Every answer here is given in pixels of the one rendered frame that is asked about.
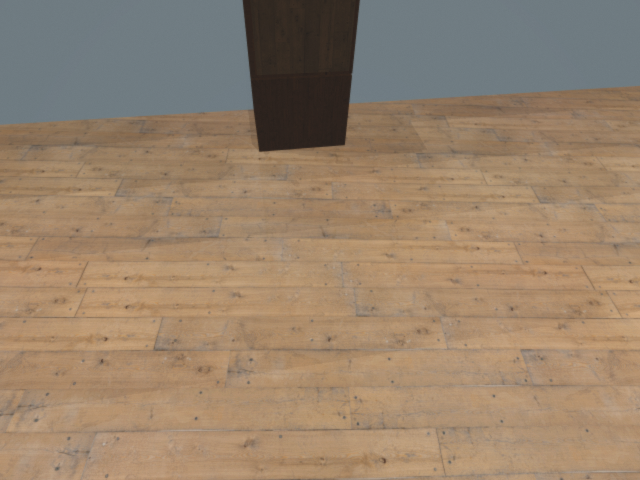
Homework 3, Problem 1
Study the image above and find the cupboard door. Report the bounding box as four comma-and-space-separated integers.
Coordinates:
250, 0, 356, 75

